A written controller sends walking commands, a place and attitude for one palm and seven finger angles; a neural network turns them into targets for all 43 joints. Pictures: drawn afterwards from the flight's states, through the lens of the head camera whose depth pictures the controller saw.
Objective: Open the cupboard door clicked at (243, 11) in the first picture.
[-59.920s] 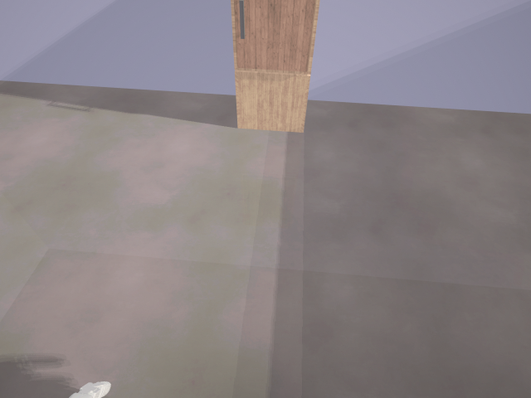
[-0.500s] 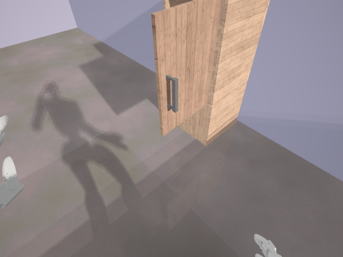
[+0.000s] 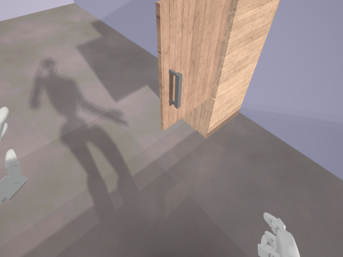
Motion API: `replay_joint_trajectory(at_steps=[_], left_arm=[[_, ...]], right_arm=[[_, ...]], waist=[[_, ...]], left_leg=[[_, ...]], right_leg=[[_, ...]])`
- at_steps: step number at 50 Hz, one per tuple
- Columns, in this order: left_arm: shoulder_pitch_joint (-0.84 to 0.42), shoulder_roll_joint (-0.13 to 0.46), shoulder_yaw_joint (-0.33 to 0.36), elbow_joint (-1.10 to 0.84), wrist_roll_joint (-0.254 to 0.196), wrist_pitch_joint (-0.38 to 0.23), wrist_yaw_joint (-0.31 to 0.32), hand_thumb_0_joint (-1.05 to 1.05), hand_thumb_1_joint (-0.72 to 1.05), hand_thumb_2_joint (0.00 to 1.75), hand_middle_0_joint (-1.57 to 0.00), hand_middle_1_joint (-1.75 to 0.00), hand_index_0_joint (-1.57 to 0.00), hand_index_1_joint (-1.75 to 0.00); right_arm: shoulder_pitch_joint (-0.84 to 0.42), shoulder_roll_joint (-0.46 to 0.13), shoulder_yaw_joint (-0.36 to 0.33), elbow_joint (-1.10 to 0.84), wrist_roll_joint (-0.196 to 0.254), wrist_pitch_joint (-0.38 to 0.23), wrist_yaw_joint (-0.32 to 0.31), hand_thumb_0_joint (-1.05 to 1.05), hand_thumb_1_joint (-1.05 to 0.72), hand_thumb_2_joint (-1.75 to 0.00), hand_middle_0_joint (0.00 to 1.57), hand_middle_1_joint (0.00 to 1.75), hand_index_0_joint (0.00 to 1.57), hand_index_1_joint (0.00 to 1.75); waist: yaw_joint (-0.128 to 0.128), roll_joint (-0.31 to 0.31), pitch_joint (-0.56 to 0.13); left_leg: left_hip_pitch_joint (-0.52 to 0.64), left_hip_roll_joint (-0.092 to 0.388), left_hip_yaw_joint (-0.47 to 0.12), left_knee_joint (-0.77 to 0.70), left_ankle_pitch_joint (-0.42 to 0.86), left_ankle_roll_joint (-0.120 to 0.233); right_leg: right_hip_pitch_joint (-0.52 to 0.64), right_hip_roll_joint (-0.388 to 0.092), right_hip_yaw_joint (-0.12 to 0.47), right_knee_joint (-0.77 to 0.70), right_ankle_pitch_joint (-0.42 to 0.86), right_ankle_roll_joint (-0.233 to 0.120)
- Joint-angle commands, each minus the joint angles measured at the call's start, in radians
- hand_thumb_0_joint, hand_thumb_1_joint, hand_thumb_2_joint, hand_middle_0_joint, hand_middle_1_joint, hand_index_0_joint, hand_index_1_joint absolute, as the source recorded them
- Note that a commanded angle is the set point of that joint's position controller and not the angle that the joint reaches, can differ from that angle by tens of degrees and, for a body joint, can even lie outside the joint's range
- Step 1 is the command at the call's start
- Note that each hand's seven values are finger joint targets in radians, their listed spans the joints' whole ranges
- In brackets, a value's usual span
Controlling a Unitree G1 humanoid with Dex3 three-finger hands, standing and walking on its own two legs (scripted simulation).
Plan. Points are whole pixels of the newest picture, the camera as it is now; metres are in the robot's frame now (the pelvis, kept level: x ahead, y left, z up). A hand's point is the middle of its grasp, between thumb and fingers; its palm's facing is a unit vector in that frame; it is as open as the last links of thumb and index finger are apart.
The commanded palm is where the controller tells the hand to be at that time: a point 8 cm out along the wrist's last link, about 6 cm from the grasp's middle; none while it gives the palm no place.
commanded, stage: stop stepping back and stand still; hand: left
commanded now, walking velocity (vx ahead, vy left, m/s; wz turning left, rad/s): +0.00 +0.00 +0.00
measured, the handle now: (174, 89) +0.75 +0.05 -0.08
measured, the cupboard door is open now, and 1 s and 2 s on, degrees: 93 93 93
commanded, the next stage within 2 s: let the arm hang, fingers relaxed in 0.62 s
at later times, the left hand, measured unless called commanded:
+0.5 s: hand (12, 168) +0.22 +0.30 +0.15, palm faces +0.37 -0.78 -0.51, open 7.4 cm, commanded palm +0.16 +0.34 +0.18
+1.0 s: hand out of the picture +0.08 +0.22 -0.15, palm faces -0.08 -0.97 -0.22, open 7.4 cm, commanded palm none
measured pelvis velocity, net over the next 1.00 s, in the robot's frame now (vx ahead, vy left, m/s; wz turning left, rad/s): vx -0.01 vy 0.04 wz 0.00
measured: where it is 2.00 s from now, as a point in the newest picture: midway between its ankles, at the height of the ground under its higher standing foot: outside the picture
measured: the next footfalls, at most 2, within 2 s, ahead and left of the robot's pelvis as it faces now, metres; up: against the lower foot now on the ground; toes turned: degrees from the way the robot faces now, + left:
none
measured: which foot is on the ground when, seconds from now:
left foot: down 0.00-1.00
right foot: down 0.00-1.00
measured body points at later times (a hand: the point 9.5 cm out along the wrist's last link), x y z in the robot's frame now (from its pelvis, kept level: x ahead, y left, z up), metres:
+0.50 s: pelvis +0.02 +0.04 +0.00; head +0.05 +0.04 +0.45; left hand +0.20 +0.34 +0.18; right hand +0.18 -0.19 -0.09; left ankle +0.01 +0.12 -0.74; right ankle +0.00 -0.05 -0.74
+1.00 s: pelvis -0.01 +0.04 +0.00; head +0.02 +0.03 +0.44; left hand +0.08 +0.28 -0.13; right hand +0.09 -0.23 -0.14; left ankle +0.01 +0.12 -0.74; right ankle +0.00 -0.05 -0.74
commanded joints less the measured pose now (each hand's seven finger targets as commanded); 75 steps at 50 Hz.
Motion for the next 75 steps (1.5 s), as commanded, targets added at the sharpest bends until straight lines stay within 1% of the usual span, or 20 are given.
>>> replay_joint_trajectory(at_steps=[1,5,8,16,25,35,36,37,38,40,43,45,49,51,53,57,60,65,68,75], left_arm=[[0.009,0.177,0.146,-0.17,-0.014,-0.042,0.021,0.0,0.9,0.9,-0.2,-0.3,-0.2,-0.3],[0.032,0.172,0.135,-0.163,-0.023,-0.025,0.017,0.0,0.9,0.9,-0.2,-0.3,-0.2,-0.3],[0.052,0.173,0.139,-0.169,-0.028,-0.013,0.014,0.0,0.9,0.9,-0.2,-0.3,-0.2,-0.3],[0.033,0.188,0.149,-0.226,-0.027,-0.015,0.018,0.0,0.9,0.9,-0.2,-0.3,-0.2,-0.3],[0.039,0.159,0.131,-0.179,-0.029,-0.01,0.015,0.0,0.9,0.9,-0.2,-0.3,-0.2,-0.3],[0.016,0.163,0.126,-0.21,-0.025,-0.012,0.017,0.0,0.9,0.9,-0.2,-0.3,-0.2,-0.3],[-0.089,-0.007,-0.313,0.593,0.051,0.112,-0.123,0.0,0.9,0.9,-0.2,-0.3,-0.2,-0.3],[-0.099,-0.015,-0.282,0.626,0.042,0.199,-0.147,0.0,0.9,0.9,-0.2,-0.3,-0.2,-0.3],[-0.103,-0.026,-0.286,0.614,0.042,0.223,-0.152,0.0,0.9,0.9,-0.2,-0.3,-0.2,-0.3],[-0.169,-0.029,-0.297,0.702,0.051,0.216,-0.157,0.0,0.9,0.9,-0.2,-0.3,-0.2,-0.3],[-0.235,0.015,-0.31,0.865,0.059,0.211,-0.159,0.0,0.9,0.9,-0.2,-0.3,-0.2,-0.3],[-0.288,0.037,-0.324,0.983,0.056,0.209,-0.155,0.0,0.9,0.9,-0.2,-0.3,-0.2,-0.3],[-0.329,0.033,-0.356,1.177,0.042,0.21,-0.146,0.0,0.9,0.9,-0.2,-0.3,-0.2,-0.3],[-0.318,0.017,-0.364,1.266,0.036,0.208,-0.145,0.0,0.9,0.9,-0.2,-0.3,-0.2,-0.3],[-0.313,0.004,-0.37,1.342,0.031,0.205,-0.144,0.0,0.9,0.9,-0.2,-0.3,-0.2,-0.3],[-0.311,-0.007,-0.37,1.447,0.028,0.203,-0.143,0.0,0.9,0.9,-0.2,-0.3,-0.2,-0.3],[-0.326,-0.012,-0.372,1.503,0.028,0.201,-0.143,0.0,0.9,0.9,-0.2,-0.3,-0.2,-0.3],[-0.336,-0.007,-0.372,1.555,0.028,0.201,-0.141,0.0,0.9,0.9,-0.2,-0.3,-0.2,-0.3],[-0.356,0.0,-0.372,1.569,0.027,0.199,-0.139,0.0,0.9,0.9,-0.2,-0.3,-0.2,-0.3],[-0.378,0.008,-0.369,1.577,0.028,0.192,-0.133,0.0,0.9,0.9,-0.2,-0.3,-0.2,-0.3]], right_arm=[[-0.054,-0.089,-0.019,-0.148,0.002,-0.045,-0.001,0.0,-0.9,-0.9,0.2,0.3,0.2,0.3],[-0.056,-0.09,-0.015,-0.155,0.002,-0.043,-0.002,0.0,-0.9,-0.9,0.2,0.3,0.2,0.3],[-0.061,-0.09,-0.015,-0.163,0.001,-0.034,-0.004,0.0,-0.9,-0.9,0.2,0.3,0.2,0.3],[-0.06,-0.087,-0.004,-0.164,-0.009,-0.033,-0.012,0.0,-0.9,-0.9,0.2,0.3,0.2,0.3],[-0.062,-0.089,-0.007,-0.156,-0.009,-0.036,-0.014,0.0,-0.9,-0.9,0.2,0.3,0.2,0.3],[-0.071,-0.093,-0.009,-0.164,-0.012,-0.039,-0.017,0.0,-0.9,-0.9,0.2,0.3,0.2,0.3],[-0.13,-0.258,-0.052,0.071,-0.001,-0.095,0.078,0.0,-0.9,-0.9,0.2,0.3,0.2,0.3],[-0.031,-0.229,-0.053,0.079,-0.008,-0.022,0.08,0.0,-0.9,-0.9,0.2,0.3,0.2,0.3],[-0.023,-0.221,-0.047,0.063,-0.012,-0.001,0.076,0.0,-0.9,-0.9,0.2,0.3,0.2,0.3],[-0.025,-0.21,-0.033,0.076,-0.027,0.018,0.075,0.0,-0.9,-0.9,0.2,0.3,0.2,0.3],[-0.056,-0.234,-0.023,0.102,-0.04,0.035,0.075,0.0,-0.9,-0.9,0.2,0.3,0.2,0.3],[-0.052,-0.23,-0.021,0.137,-0.04,0.051,0.077,0.0,-0.9,-0.9,0.2,0.3,0.2,0.3],[-0.05,-0.212,-0.004,0.213,-0.041,0.068,0.074,0.0,-0.9,-0.9,0.2,0.3,0.2,0.3],[-0.05,-0.182,0.003,0.259,-0.038,0.074,0.07,0.0,-0.9,-0.9,0.2,0.3,0.2,0.3],[-0.033,-0.168,0.007,0.301,-0.036,0.079,0.064,0.0,-0.9,-0.9,0.2,0.3,0.2,0.3],[0.004,-0.151,0.003,0.368,-0.034,0.087,0.057,0.0,-0.9,-0.9,0.2,0.3,0.2,0.3],[0.032,-0.155,-0.002,0.406,-0.034,0.091,0.053,0.0,-0.9,-0.9,0.2,0.3,0.2,0.3],[0.05,-0.161,-0.004,0.448,-0.035,0.091,0.052,0.0,-0.9,-0.9,0.2,0.3,0.2,0.3],[0.05,-0.172,-0.004,0.46,-0.035,0.087,0.051,0.0,-0.9,-0.9,0.2,0.3,0.2,0.3],[0.026,-0.174,-0.003,0.48,-0.035,0.08,0.05,0.0,-0.9,-0.9,0.2,0.3,0.2,0.3]], waist=[[-0.02,0.1,-0.147],[-0.021,0.018,-0.176],[-0.023,0.005,-0.191],[-0.02,0.097,-0.186],[-0.021,0.059,-0.158],[-0.017,0.087,-0.151],[-0.062,0.069,-0.018],[-0.047,0.093,-0.097],[-0.047,0.108,-0.078],[-0.033,0.009,-0.099],[-0.015,-0.174,-0.108],[-0.026,-0.173,-0.113],[-0.025,0.024,-0.121],[-0.022,0.098,-0.103],[-0.023,0.134,-0.095],[-0.025,0.133,-0.057],[-0.031,0.053,-0.012],[-0.029,0.007,-0.003],[-0.031,-0.023,-0.005],[-0.028,-0.017,-0.027]], left_leg=[[-0.012,0.089,-0.086,-0.041,0.257,0.031],[-0.004,0.094,-0.094,-0.042,0.304,0.026],[0.013,0.092,-0.087,-0.043,0.319,0.025],[0.008,0.098,-0.102,-0.079,0.344,0.017],[-0.02,0.096,-0.105,-0.102,0.259,0.012],[-0.036,0.09,-0.107,-0.12,0.202,0.011],[-0.079,0.104,-0.122,0.034,0.308,0.035],[-0.027,0.105,-0.116,0.005,0.345,0.025],[-0.05,0.122,-0.126,-0.014,0.262,0.041],[-0.125,0.148,-0.194,-0.052,0.192,0.086],[-0.122,0.119,-0.204,-0.055,0.126,0.085],[-0.064,0.076,-0.171,-0.038,0.101,0.069],[0.003,0.074,-0.156,-0.089,0.125,0.057],[0.006,0.075,-0.144,-0.115,0.094,0.052],[0.011,0.074,-0.145,-0.135,0.054,0.047],[0.016,0.08,-0.139,-0.15,0.013,0.042],[0.021,0.087,-0.137,-0.161,0.004,0.042],[0.036,0.085,-0.13,-0.17,0.002,0.045],[0.052,0.092,-0.133,-0.18,0.036,0.046],[0.083,0.104,-0.123,-0.19,0.141,0.043]], right_leg=[[0.127,-0.164,0.201,-0.031,0.32,0.08],[0.145,-0.158,0.18,-0.01,0.375,0.08],[0.138,-0.152,0.179,-0.008,0.394,0.08],[0.135,-0.129,0.148,0.008,0.335,0.075],[0.121,-0.126,0.149,-0.019,0.282,0.079],[0.119,-0.122,0.148,-0.034,0.241,0.079],[-0.071,-0.188,0.088,0.087,0.274,0.064],[-0.081,-0.174,0.15,0.053,0.178,0.05],[-0.099,-0.157,0.132,0.066,0.07,0.057],[-0.063,-0.132,0.126,0.12,-0.013,0.053],[-0.002,-0.156,0.169,0.056,0.034,0.039],[-0.021,-0.194,0.215,0.007,0.047,0.011],[0.021,-0.183,0.209,-0.026,0.06,0.017],[0.04,-0.185,0.208,-0.055,0.053,0.019],[0.056,-0.184,0.21,-0.085,0.031,0.017],[0.059,-0.192,0.205,-0.14,0.007,0.011],[0.037,-0.193,0.202,-0.171,-0.023,0.011],[0.036,-0.195,0.209,-0.198,-0.058,0.013],[0.039,-0.192,0.204,-0.194,-0.025,0.015],[0.08,-0.195,0.191,-0.17,0.147,0.024]])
